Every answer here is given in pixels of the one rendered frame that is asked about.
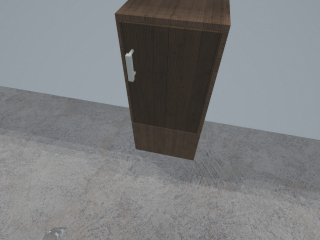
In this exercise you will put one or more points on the cupboard door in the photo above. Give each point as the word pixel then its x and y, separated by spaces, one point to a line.
pixel 174 66

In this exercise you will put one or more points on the handle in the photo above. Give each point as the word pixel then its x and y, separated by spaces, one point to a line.
pixel 129 65

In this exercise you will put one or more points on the robot left hand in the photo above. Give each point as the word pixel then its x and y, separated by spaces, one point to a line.
pixel 55 233

